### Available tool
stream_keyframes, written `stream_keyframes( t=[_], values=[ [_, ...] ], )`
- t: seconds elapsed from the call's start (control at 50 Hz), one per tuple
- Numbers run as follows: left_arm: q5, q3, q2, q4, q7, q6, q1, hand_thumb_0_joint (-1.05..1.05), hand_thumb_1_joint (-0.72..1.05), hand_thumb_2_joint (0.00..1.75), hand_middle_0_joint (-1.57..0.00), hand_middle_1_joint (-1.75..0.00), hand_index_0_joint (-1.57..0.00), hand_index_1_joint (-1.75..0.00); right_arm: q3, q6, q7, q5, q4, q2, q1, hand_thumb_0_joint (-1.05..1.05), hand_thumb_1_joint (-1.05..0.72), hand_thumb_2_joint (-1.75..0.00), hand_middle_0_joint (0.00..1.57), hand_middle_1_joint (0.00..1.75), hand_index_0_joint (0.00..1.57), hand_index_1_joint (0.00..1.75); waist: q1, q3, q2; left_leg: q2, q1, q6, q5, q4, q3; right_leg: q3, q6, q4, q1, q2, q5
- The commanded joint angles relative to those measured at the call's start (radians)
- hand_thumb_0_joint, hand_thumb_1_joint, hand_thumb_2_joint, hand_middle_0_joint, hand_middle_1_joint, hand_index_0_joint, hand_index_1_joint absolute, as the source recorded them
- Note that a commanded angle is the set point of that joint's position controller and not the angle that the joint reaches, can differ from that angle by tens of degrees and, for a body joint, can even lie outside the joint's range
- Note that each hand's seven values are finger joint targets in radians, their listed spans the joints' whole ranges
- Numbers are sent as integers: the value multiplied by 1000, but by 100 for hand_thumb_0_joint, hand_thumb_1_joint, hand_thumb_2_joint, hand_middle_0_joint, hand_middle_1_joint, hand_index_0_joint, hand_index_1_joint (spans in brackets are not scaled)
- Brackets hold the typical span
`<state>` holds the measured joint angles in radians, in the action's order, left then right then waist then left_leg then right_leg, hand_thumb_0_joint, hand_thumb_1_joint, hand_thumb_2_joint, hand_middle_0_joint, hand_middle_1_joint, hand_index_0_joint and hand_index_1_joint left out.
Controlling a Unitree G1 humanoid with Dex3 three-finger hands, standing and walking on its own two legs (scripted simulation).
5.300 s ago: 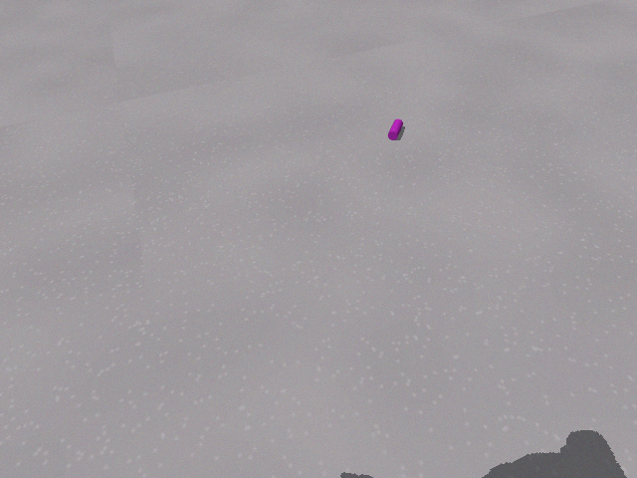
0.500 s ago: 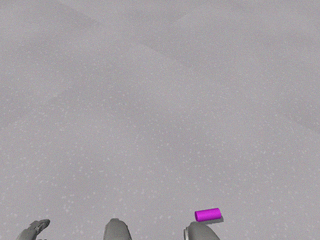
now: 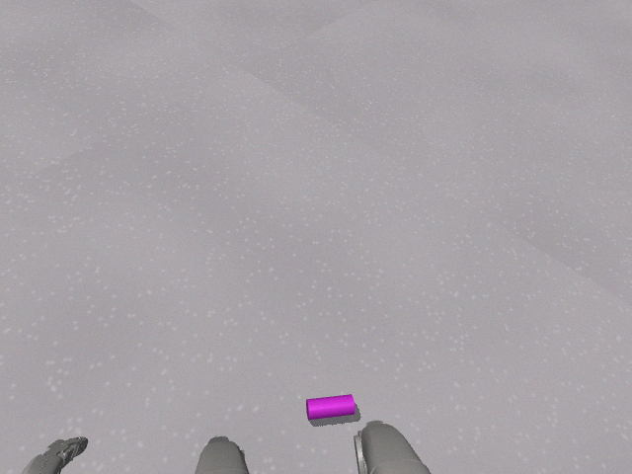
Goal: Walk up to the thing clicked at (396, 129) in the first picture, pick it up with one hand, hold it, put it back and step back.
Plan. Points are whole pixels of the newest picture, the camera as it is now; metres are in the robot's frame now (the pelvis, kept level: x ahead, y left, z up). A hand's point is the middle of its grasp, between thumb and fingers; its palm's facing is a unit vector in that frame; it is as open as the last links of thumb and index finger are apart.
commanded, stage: walk up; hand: left
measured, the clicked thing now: (330, 406) +0.35 -0.10 -0.70
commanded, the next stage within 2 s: none
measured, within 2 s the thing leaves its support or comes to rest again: neither
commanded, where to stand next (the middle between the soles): -0.01 -0.35 m, yaw +5 degrees
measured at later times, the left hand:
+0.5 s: hand out of the picture +0.04 +0.08 -0.15, palm faces -0.04 -0.93 -0.36, open 7.4 cm
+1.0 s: hand out of the picture -0.08 -0.13 -0.12, palm faces +0.11 -0.92 -0.38, open 7.4 cm
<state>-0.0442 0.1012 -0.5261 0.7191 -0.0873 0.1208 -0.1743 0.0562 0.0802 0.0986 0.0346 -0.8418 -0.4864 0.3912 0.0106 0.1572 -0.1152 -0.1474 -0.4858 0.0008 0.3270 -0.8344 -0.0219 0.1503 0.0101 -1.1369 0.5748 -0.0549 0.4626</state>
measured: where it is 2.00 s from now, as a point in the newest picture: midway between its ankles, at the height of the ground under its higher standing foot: outside the picture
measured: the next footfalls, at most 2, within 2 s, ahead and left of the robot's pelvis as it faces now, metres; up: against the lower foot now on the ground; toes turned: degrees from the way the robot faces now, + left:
right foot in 0.08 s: +0.07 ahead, -0.24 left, +0.00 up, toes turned +1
left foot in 0.32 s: +0.03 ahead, -0.05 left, +0.00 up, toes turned +6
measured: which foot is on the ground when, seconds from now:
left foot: down 0.00-0.08, up 0.10-0.30, down 0.32-0.68, up 0.70-1.00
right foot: up 0.00-0.06, down 0.08-0.32, up 0.34-0.64, down 0.66-1.00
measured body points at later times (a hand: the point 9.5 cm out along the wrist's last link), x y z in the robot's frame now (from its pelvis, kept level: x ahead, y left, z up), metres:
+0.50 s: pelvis -0.06 -0.21 +0.00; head +0.00 -0.16 +0.45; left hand +0.04 +0.13 -0.12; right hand -0.03 -0.56 -0.07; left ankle -0.01 -0.05 -0.70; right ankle -0.01 -0.36 -0.63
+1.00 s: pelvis -0.11 -0.40 +0.02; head -0.08 -0.40 +0.47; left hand -0.09 -0.08 -0.09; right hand -0.02 -0.73 -0.10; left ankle -0.11 -0.27 -0.66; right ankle -0.05 -0.48 -0.70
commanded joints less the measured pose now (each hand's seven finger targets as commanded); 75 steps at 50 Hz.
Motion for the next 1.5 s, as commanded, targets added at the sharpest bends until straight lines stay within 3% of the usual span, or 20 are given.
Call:
stream_keyframes(
  t=[0.0, 0.04, 0.06, 0.08, 0.1, 0.14, 0.26, 0.34, 0.4, 0.54, 0.62, 0.64, 0.68, 0.74, 0.92, 1.14, 1.22, 1.28, 1.36, 1.48],
  values=[
    [0, 54, -142, -84, -1, -33, -20, 0, 90, 90, -20, -30, -20, -30, 116, 4, 26, 2, 44, -383, -1, 0, -90, -90, 20, 30, 20, 30, -25, -172, 365, -159, -19, -220, 22, 250, -192, -124, -7, 235, -138, -1, 43],
    [-16, 76, -144, -16, 5, -40, -164, 0, 90, 90, -20, -30, -20, -30, 85, -16, 23, 5, 22, -307, -7, 0, -90, -90, 20, 30, 20, 30, -109, -228, 204, -20, -173, -127, 92, 22, -29, -167, -32, 434, -385, 73, -32],
    [-38, 84, -186, -3, 11, -47, -243, 0, 90, 90, -20, -30, -20, -30, 57, -27, 22, 0, 26, -226, 2, 0, -90, -90, 20, 30, 20, 30, -160, -200, -22, 60, -344, -82, 213, -247, 86, -21, -79, 578, -414, -2, 107],
    [-25, 91, -304, -54, 20, -52, -128, 0, 90, 90, -20, -30, -20, -30, 62, -33, 37, -24, 68, -211, -105, 0, -90, -90, 20, 30, 20, 30, -149, -146, -217, 197, -384, -61, 343, -375, 47, 465, -184, 863, -189, -221, 240],
    [-12, 92, -340, -96, 31, -61, 26, 0, 90, 90, -20, -30, -20, -30, 78, -32, 50, -25, 48, -237, -108, 0, -90, -90, 20, 30, 20, 30, -71, -86, -172, 138, -287, -56, 281, -456, -55, 570, -225, 937, -91, -281, 280],
    [-13, 64, -243, -78, 41, -58, 48, 0, 90, 90, -20, -30, -20, -30, 77, -28, 35, -48, -55, -240, 7, 0, -90, -90, 20, 30, 20, 30, -31, -82, -52, 135, -227, -48, 193, -424, -26, 266, -234, 768, -129, -174, 170],
    [-29, 23, -131, -114, 36, -35, 114, 0, 90, 90, -20, -30, -20, -30, 73, -2, 17, -44, -130, -195, 233, 0, -90, -90, 20, 30, 20, 30, 42, -127, -104, 119, 231, -78, -12, 179, 35, 38, -236, 504, -66, -81, -217],
    [-21, 25, -141, -112, 55, -28, -4, 0, 90, 90, -20, -30, -20, -30, 127, 19, 42, -26, -29, -416, 132, 0, -90, -90, 20, 30, 20, 30, 19, -143, 143, -390, 312, -295, -325, 389, -691, 73, -47, -69, 207, 33, 130],
    [-3, 55, -152, -95, 45, -29, 16, 0, 90, 90, -20, -30, -20, -30, 104, 13, 49, -23, -11, -309, 64, 0, -90, -90, 20, 30, 20, 30, -18, -139, 156, -187, 192, -258, -324, 287, -334, 93, -41, -204, 113, 41, -18],
    [-3, 63, -132, -125, 8, -32, 41, 0, 90, 90, -20, -30, -20, -30, 122, 8, 33, 9, 45, -343, 25, 0, -90, -90, 20, 30, 20, 30, 7, -138, 288, -144, 101, -240, 23, 283, -241, -56, 7, 9, 53, -15, 38],
    [-8, 88, -125, -44, 9, -38, -139, 0, 90, 90, -20, -30, -20, -30, 110, -12, 26, 14, 37, -331, -58, 0, -90, -90, 20, 30, 20, 30, -102, -218, 271, -64, -107, -142, 33, 109, -93, -149, -23, 360, -311, 32, 10],
    [-24, 95, -138, -10, 14, -43, -226, 0, 90, 90, -20, -30, -20, -30, 82, -26, 28, 14, 27, -245, -49, 0, -90, -90, 20, 30, 20, 30, -155, -223, 82, 30, -245, -92, 138, -127, 12, -115, -45, 443, -395, 54, 29],
    [-15, 107, -318, -87, 34, -59, -31, 0, 90, 90, -20, -30, -20, -30, 81, -35, 55, -12, 71, -204, -148, 0, -90, -90, 20, 30, 20, 30, -100, -109, -245, 173, -337, -42, 332, -456, -55, 587, -201, 890, -104, -255, 196],
    [-15, 78, -226, -49, 65, -70, 27, 0, 90, 90, -20, -30, -20, -30, 71, -29, 28, -45, -47, -217, -43, 0, -90, -90, 20, 30, 20, 30, -33, -91, -92, 117, -290, -28, 168, -437, -66, 326, -170, 735, -178, -171, 234],
    [17, 55, -161, 96, 104, -169, -121, 0, 90, 90, -20, -30, -20, -30, 42, -47, -76, 0, -42, -178, -123, 0, -90, -90, 20, 30, 20, 30, -85, -91, 40, 125, -189, -37, 134, -139, -108, 371, -178, 790, -397, -261, 174],
    [24, -2, -94, 118, 81, -159, -30, 0, 90, 90, -20, -30, -20, -30, 44, -35, -99, -15, -96, -112, -49, 0, -90, -90, 20, 30, 20, 30, 6, -163, -38, 170, 318, -71, 16, 323, 34, -11, -107, 759, -169, -132, 115],
    [34, -12, -70, 145, 81, -165, 20, 0, 90, 90, -20, -30, -20, -30, 53, -22, -89, -18, -73, -209, -128, 0, -90, -90, 20, 30, 20, 30, 14, -84, 142, -155, 249, -235, 259, 510, -450, -160, -10, 440, -75, 16, -15],
    [40, -18, -60, 190, 82, -188, -36, 0, 90, 90, -20, -30, -20, -30, 19, -23, -94, -25, -73, -144, -214, 0, -90, -90, 20, 30, 20, 30, -41, -132, 152, -9, 208, -129, -146, 341, -171, -135, -33, 622, -292, 2, -206],
    [38, -4, -144, 210, 88, -189, -21, 0, 90, 90, -20, -30, -20, -30, 4, -32, -87, -24, -103, -97, -194, 0, -90, -90, 20, 30, 20, 30, -25, -161, 68, 121, 103, -51, -10, 192, -18, 161, -165, 749, -418, -225, -229],
    [49, -37, -59, 224, 89, -180, 77, 0, 90, 90, -20, -30, -20, -30, 9, -7, -85, -32, -151, -135, -199, 0, -90, -90, 20, 30, 20, 30, -10, -212, 93, -9, 324, -100, -421, 371, -166, -122, -40, 595, -348, -41, -494]
  ],
)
